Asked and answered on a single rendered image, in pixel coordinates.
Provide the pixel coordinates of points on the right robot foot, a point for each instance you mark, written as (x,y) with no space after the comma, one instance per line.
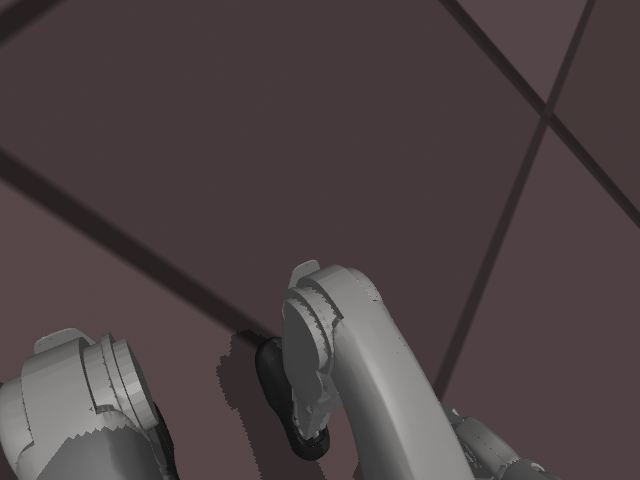
(278,392)

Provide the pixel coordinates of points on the right robot arm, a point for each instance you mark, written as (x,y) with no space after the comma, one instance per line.
(526,469)

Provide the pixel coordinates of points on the left robot foot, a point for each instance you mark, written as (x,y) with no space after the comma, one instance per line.
(167,446)

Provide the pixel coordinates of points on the right robot hand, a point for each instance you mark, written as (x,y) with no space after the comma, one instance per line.
(492,456)

